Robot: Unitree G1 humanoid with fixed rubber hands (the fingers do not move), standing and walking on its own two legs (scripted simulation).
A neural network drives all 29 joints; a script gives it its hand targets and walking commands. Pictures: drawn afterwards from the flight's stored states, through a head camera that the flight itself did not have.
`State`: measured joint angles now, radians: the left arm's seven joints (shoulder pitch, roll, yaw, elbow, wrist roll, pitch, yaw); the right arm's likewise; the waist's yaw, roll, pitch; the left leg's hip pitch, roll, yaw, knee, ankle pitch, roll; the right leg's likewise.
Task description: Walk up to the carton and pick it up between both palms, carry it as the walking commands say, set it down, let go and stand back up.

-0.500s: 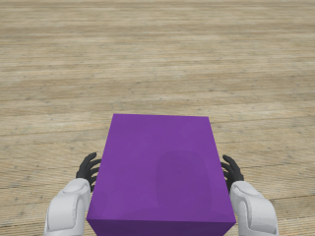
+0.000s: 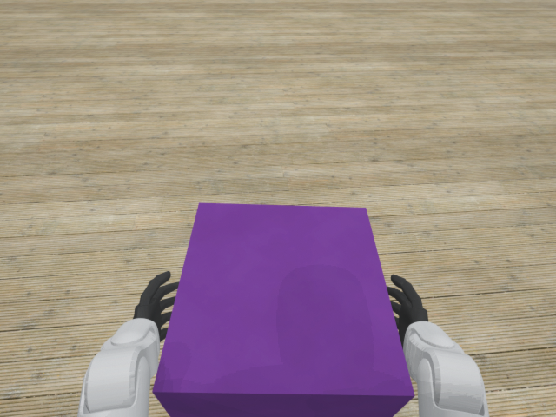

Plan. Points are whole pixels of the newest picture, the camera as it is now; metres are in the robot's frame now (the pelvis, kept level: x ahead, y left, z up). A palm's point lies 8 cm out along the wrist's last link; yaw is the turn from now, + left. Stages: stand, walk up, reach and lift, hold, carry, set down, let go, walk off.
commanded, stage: carry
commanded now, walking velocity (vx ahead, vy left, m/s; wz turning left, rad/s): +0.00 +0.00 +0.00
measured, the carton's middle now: (279, 327) +0.30 +0.00 -0.03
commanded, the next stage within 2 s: none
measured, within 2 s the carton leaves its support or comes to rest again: neither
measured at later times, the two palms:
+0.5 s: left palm (149, 328) +0.26 +0.18 +0.04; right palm (411, 329) +0.25 -0.18 +0.04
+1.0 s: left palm (137, 324) +0.24 +0.18 +0.08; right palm (420, 325) +0.24 -0.18 +0.08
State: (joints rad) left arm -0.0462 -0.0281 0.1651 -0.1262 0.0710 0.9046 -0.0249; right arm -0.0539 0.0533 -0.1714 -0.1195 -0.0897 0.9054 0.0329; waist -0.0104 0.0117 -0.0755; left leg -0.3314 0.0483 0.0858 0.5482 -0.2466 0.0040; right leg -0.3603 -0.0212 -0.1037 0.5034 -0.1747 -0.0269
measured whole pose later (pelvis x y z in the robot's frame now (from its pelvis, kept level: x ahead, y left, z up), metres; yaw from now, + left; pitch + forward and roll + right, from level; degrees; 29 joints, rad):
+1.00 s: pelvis -0.01 +0.00 +0.00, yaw +0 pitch +2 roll +0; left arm -0.01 -0.01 0.15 -0.45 0.00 1.10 0.02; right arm -0.02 0.05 -0.15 -0.42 -0.01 1.08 -0.01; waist -0.01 0.01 -0.04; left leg -0.36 0.05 0.08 0.56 -0.24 0.00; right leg -0.38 -0.02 -0.11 0.51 -0.17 -0.03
